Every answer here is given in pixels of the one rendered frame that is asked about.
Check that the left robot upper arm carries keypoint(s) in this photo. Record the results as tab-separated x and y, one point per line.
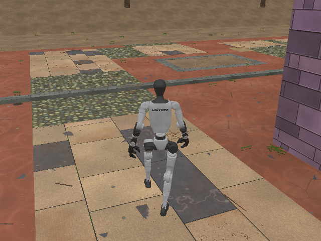
141	115

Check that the right robot shin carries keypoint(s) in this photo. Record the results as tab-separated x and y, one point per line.
166	191

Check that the right robot hand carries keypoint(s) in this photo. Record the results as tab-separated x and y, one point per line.
181	140

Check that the robot shin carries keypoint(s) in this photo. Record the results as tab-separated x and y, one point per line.
147	166
166	191

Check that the right robot upper arm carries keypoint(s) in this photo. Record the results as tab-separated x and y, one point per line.
178	112

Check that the right robot forearm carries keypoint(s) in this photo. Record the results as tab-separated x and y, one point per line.
184	131

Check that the left robot hand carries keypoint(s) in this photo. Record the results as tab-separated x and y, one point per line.
131	151

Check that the left robot forearm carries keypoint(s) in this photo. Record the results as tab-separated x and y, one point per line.
135	136

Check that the left robot shin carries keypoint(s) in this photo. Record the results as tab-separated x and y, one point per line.
147	166

